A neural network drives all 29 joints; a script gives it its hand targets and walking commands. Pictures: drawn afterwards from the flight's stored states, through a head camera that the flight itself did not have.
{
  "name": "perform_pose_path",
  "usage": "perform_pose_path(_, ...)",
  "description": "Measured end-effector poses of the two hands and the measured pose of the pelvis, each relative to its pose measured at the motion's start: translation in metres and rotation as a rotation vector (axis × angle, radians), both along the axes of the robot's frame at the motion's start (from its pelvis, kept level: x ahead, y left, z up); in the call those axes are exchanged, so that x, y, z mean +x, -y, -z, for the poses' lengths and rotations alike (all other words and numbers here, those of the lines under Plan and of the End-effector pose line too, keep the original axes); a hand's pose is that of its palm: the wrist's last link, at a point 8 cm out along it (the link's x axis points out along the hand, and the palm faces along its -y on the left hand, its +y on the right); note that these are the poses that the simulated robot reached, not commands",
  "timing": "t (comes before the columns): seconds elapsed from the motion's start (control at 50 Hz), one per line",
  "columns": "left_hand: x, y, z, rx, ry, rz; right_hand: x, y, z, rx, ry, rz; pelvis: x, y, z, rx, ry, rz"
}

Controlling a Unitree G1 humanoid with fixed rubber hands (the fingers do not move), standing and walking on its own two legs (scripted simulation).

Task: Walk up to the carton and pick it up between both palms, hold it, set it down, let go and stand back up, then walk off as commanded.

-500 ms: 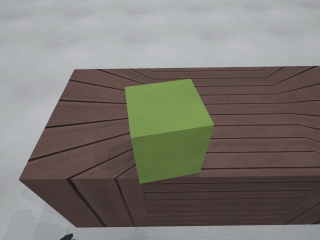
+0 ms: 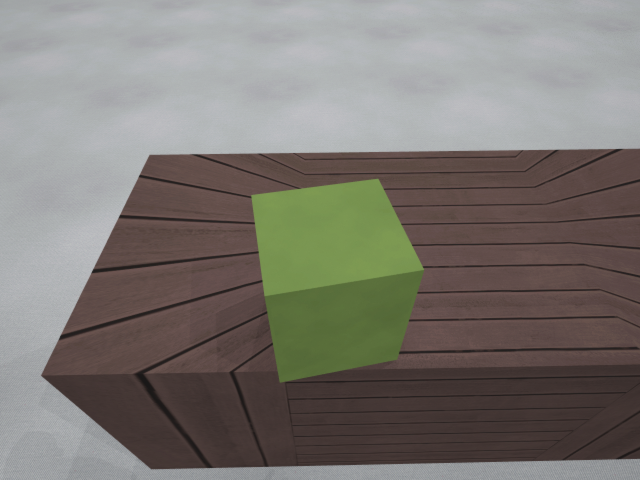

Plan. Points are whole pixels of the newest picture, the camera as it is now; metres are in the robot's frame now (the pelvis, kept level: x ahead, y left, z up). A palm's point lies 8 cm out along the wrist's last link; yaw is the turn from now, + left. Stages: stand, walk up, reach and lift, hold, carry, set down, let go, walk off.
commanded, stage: stand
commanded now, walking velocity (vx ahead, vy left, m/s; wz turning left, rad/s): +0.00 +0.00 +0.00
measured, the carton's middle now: (328, 282) +0.46 +0.02 -0.05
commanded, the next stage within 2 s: walk up in 0.42 s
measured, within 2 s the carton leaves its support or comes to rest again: neither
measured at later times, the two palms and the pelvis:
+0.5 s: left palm out of the picture +0.09 +0.29 -0.11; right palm out of the picture +0.08 -0.30 -0.11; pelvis +0.00 +0.00 +0.00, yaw -1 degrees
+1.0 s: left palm out of the picture +0.04 +0.26 -0.14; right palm out of the picture +0.05 -0.40 -0.14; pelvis -0.07 -0.07 -0.04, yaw -2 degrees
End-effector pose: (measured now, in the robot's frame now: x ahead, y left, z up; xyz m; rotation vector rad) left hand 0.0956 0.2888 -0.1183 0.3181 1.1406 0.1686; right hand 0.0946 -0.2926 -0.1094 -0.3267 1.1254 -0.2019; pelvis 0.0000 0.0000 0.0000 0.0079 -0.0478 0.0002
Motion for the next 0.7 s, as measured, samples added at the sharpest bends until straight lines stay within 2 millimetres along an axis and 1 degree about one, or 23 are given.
perform_pose_path(0.2,-0.003,-0.004,-0.004,0.008,-0.004,-0.007,-0.005,0.001,-0.001,0.002,-0.01,0.011,-0.002,0.0,-0.003,-0.002,0.004,0.009)
perform_pose_path(0.62,-0.011,-0.002,-0.005,0.014,-0.032,0.001,-0.023,0.007,0.001,0.003,-0.055,0.038,-0.004,0.002,-0.005,-0.003,0.0,0.013)
perform_pose_path(0.7,-0.012,-0.008,0.0,0.031,-0.05,0.003,-0.024,0.017,0.002,-0.017,-0.045,0.048,-0.014,0.005,0.001,0.0,-0.024,0.014)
